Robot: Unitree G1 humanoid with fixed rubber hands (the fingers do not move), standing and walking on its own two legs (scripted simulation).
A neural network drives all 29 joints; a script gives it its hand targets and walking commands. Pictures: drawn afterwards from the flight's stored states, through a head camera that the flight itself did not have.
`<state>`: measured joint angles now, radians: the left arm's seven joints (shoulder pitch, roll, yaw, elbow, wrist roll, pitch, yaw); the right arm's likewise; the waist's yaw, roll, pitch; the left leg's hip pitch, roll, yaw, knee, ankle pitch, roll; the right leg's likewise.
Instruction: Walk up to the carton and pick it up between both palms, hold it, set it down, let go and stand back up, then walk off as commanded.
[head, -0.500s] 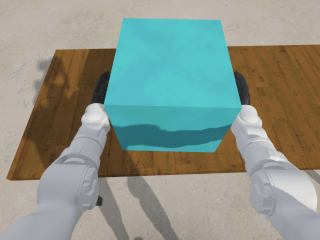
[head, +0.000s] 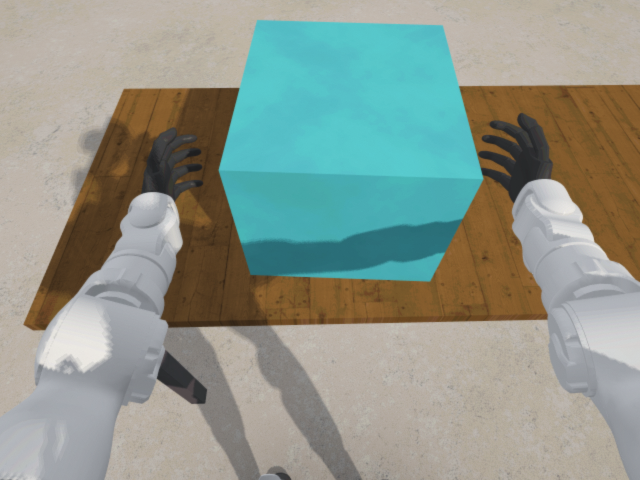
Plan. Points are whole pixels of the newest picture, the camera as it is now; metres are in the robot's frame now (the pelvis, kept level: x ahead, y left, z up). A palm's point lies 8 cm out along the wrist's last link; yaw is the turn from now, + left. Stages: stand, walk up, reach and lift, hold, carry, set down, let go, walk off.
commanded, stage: set down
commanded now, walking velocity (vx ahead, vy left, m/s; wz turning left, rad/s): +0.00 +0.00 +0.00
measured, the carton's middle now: (344, 152) +0.55 +0.00 +0.06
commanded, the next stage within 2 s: none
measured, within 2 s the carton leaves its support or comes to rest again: neither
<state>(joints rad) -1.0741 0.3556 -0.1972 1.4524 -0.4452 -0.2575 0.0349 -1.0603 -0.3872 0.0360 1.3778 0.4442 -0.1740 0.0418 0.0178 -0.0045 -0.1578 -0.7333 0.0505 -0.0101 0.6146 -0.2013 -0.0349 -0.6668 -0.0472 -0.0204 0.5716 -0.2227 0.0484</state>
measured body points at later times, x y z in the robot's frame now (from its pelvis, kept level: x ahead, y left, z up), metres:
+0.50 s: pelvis +0.00 +0.00 +0.01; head +0.04 +0.00 +0.46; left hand +0.39 +0.24 +0.08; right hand +0.41 -0.24 +0.09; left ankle +0.04 +0.13 -0.72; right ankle +0.02 -0.16 -0.72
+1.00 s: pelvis +0.01 -0.01 +0.02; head +0.00 +0.00 +0.47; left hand +0.29 +0.25 +0.08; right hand +0.32 -0.21 +0.07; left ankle +0.04 +0.13 -0.72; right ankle +0.02 -0.16 -0.72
